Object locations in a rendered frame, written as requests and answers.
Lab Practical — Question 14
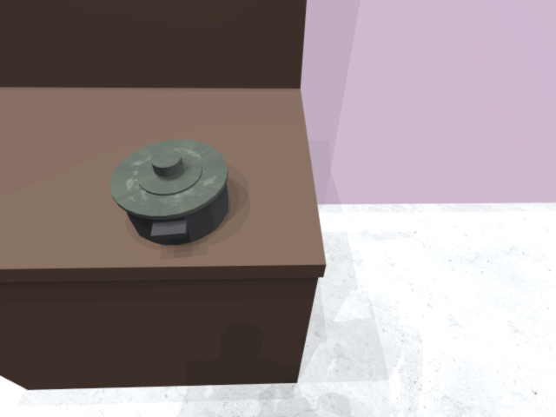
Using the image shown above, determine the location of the pot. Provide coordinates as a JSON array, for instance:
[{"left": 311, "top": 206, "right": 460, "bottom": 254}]
[{"left": 127, "top": 183, "right": 228, "bottom": 245}]

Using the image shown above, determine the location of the knob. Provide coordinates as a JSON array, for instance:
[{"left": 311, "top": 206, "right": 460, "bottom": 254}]
[{"left": 150, "top": 149, "right": 183, "bottom": 177}]

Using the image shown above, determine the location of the lid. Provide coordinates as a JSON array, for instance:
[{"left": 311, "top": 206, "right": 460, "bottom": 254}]
[{"left": 109, "top": 140, "right": 228, "bottom": 220}]

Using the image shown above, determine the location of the table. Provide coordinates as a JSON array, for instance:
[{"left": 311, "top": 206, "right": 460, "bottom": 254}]
[{"left": 0, "top": 0, "right": 326, "bottom": 390}]

